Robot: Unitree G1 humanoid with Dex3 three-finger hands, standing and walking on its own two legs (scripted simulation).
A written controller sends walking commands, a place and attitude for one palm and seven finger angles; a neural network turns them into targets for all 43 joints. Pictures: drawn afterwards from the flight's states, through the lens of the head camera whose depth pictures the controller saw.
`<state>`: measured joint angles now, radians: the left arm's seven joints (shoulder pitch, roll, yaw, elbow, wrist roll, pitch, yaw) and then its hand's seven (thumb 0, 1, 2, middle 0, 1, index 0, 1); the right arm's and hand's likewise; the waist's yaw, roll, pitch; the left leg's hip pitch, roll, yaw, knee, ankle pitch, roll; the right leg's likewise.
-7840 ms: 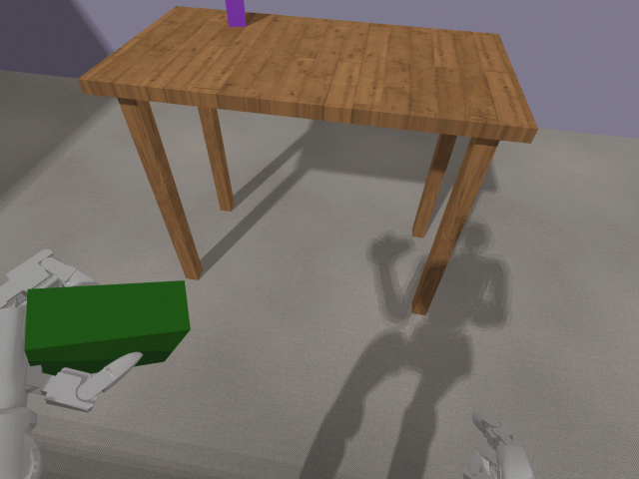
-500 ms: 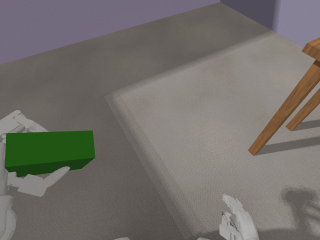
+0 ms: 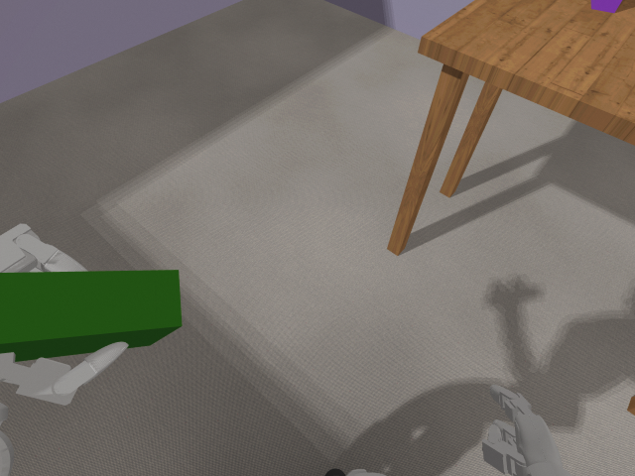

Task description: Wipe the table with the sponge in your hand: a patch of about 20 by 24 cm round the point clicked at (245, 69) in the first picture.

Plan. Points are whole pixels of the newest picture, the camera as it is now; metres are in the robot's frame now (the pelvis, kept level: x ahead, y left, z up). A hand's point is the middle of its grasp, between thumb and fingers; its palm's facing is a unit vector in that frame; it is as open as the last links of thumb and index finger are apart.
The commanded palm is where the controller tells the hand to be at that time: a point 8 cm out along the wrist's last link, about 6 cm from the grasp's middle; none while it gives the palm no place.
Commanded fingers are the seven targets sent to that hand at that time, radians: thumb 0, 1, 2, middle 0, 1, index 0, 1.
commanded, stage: turn to face it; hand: left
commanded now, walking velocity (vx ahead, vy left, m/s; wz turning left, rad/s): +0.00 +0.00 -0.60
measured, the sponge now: (116, 315) +0.23 +0.20 +0.15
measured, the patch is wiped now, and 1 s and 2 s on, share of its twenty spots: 0.00 0.00 0.00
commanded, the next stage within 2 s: take the last steps up to it in 1.66 s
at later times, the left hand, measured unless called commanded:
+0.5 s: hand (243, 320) +0.23 +0.08 +0.17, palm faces -0.01 -0.82 -0.57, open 9.3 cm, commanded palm +0.18 +0.16 +0.18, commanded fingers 0.00 0.10 1.30 -1.20 -1.60 -1.20 -1.60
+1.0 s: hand (371, 364) +0.20 -0.02 +0.17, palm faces -0.17 -0.84 -0.51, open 9.3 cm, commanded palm +0.17 +0.06 +0.18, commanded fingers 0.00 0.10 1.30 -1.20 -1.60 -1.20 -1.60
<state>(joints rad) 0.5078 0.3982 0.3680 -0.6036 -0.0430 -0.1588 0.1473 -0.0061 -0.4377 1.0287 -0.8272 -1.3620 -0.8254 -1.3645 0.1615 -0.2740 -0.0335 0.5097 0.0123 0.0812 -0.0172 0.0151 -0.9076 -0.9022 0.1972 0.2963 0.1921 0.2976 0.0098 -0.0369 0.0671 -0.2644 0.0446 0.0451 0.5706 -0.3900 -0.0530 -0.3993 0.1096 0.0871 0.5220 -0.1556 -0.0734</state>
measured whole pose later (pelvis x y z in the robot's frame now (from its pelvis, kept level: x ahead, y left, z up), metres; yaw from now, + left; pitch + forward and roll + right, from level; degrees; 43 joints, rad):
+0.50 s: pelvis -0.06 -0.05 +0.00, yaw -19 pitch +1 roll +2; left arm 0.56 0.44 0.42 -0.65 -0.06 -0.19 0.13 -0.01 -0.44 1.03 -0.83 -1.36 -0.83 -1.36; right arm 0.13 -0.23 -0.02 0.55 0.01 0.07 0.00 0.02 -0.90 -0.90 0.20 0.30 0.20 0.30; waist -0.03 0.01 0.18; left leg -0.47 0.08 0.04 1.05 -0.46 -0.10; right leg -0.39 0.05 0.00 0.57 -0.18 -0.07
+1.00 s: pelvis -0.13 -0.07 -0.02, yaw -37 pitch -1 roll -2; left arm 0.40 0.40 0.37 -0.53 -0.02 -0.17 0.14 -0.01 -0.44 1.03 -0.83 -1.36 -0.82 -1.36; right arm 0.19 -0.14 0.05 0.50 0.01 -0.03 0.02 0.01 -0.90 -0.90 0.21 0.30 0.20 0.30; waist 0.03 0.08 0.14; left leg -0.31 0.28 0.15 0.76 -0.42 -0.11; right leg -0.32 0.00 -0.12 0.64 -0.29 0.00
